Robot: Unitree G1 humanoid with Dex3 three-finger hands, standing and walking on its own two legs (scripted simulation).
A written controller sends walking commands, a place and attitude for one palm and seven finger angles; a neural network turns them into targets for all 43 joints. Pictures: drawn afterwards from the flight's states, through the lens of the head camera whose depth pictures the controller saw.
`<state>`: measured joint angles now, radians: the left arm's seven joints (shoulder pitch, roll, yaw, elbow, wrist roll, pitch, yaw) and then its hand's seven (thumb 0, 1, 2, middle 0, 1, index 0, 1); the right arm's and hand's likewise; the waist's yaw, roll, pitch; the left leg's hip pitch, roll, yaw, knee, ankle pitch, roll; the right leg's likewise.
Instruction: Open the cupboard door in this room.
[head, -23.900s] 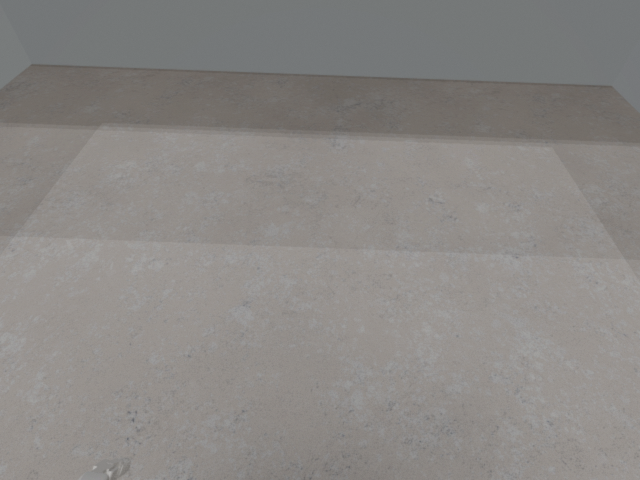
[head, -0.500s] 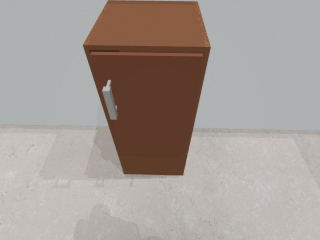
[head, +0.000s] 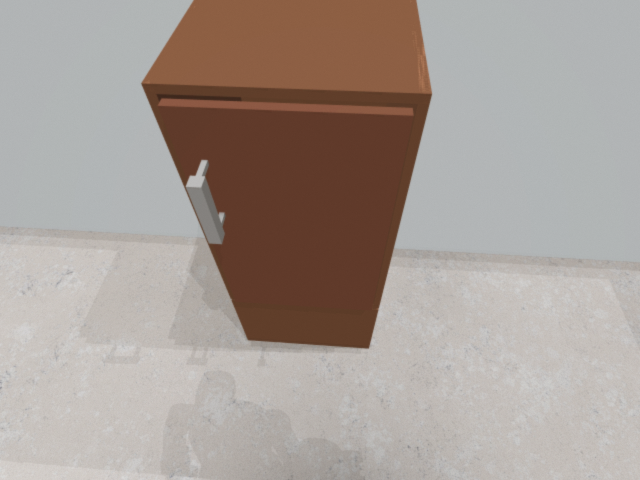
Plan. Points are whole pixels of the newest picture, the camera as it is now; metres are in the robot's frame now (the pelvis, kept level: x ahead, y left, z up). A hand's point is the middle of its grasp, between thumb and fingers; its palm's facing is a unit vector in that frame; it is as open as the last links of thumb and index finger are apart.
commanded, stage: come to a stop and stand still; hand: left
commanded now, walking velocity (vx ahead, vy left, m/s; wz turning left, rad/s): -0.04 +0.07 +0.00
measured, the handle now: (210, 203) +0.52 +0.23 -0.02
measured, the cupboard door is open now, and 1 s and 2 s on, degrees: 0 0 0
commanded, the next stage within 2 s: look again from close up in 0.90 s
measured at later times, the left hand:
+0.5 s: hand out of the picture -0.01 +0.20 -0.18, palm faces +0.09 -0.98 -0.19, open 7.4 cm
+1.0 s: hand out of the picture -0.06 +0.17 -0.17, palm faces +0.05 -0.99 -0.16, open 7.3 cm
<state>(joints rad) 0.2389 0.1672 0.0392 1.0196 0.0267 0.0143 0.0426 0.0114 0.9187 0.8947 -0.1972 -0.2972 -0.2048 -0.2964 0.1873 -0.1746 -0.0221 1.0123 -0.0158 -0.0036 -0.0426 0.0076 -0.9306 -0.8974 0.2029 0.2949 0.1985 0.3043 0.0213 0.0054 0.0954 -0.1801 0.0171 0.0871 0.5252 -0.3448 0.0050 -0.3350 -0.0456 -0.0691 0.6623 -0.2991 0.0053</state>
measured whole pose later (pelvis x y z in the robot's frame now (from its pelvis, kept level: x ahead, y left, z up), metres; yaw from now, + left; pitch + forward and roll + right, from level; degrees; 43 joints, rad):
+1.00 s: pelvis -0.05 +0.01 +0.01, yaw +1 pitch +0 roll +0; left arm 0.31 0.14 -0.01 1.10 0.02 0.00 0.03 0.01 0.91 0.89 -0.20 -0.30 -0.20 -0.30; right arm 0.31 -0.13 0.01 1.12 -0.01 -0.01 -0.02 0.01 -0.92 -0.90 0.20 0.29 0.20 0.30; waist 0.00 -0.02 0.01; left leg -0.23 0.00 0.06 0.44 -0.21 0.01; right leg -0.18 0.00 -0.03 0.46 -0.28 -0.02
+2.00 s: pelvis -0.05 +0.05 +0.00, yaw +1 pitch -1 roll +0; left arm 0.45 0.15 0.02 1.09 0.03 0.01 0.02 0.00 0.90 0.89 -0.20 -0.30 -0.20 -0.30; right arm 0.38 -0.16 -0.01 1.10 -0.01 0.01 -0.02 0.01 -0.91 -0.90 0.20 0.29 0.20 0.30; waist 0.00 -0.02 -0.01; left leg -0.25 -0.04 0.09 0.54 -0.28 0.08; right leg -0.19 -0.04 -0.01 0.54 -0.34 -0.02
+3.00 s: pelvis -0.05 +0.00 +0.01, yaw +1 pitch +0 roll +0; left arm 0.30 0.16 -0.02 1.07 0.02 -0.02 0.02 0.00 0.90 0.89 -0.20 -0.30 -0.20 -0.30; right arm 0.29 -0.17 0.02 1.08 -0.01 -0.02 -0.01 0.01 -0.91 -0.90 0.20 0.29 0.20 0.30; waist 0.00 -0.01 0.02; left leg -0.25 0.01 0.07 0.46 -0.21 0.01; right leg -0.20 0.01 -0.03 0.48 -0.29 -0.02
